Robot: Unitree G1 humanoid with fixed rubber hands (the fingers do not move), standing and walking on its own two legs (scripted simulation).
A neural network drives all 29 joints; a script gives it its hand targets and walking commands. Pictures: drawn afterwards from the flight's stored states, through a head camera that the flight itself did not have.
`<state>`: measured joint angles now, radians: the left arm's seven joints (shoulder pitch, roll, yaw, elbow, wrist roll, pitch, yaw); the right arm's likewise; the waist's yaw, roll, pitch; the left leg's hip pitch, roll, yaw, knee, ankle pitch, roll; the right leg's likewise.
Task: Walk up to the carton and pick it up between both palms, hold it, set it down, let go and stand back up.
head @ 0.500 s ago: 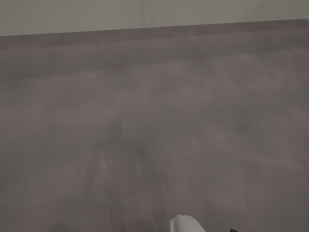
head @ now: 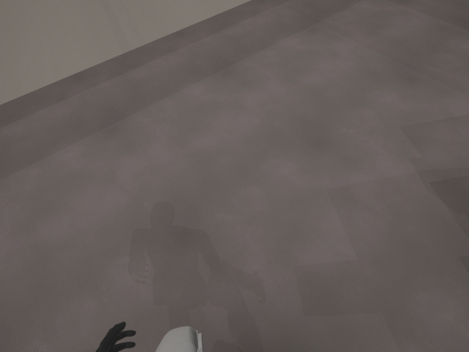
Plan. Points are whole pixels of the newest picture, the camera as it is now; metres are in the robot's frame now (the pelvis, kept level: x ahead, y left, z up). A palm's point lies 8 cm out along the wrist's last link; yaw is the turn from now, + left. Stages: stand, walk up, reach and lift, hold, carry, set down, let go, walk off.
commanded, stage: walk up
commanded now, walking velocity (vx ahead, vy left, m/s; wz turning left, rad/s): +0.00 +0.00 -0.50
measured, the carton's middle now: out of the picture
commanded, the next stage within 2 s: none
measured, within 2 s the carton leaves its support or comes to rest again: neither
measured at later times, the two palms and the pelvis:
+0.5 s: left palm out of the picture +0.08 +0.31 -0.16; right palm out of the picture +0.03 -0.18 -0.11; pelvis -0.01 +0.07 +0.00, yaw -14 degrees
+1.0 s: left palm (133, 314) +0.19 +0.21 -0.11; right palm out of the picture -0.14 -0.19 -0.15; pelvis -0.04 +0.05 -0.01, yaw -29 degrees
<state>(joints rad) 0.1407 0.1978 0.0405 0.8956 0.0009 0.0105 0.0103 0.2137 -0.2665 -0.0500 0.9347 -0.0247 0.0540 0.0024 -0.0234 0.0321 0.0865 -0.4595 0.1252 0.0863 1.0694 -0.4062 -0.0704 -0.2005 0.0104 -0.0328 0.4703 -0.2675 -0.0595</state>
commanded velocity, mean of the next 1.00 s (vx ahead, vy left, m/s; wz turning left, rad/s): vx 0.00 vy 0.00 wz -0.50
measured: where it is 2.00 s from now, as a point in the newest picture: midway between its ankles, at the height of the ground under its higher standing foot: outside the picture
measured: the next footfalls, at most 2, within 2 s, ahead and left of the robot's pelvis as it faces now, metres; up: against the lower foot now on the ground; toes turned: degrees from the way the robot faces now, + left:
left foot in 0.36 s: +0.04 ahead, +0.15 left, +0.00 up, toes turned -6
right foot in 0.86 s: -0.05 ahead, -0.04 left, +0.00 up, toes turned -32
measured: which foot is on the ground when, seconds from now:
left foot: up 0.00-0.34, down 0.36-0.86, up 0.88-1.00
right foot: down 0.00-0.36, up 0.38-0.84, down 0.86-1.00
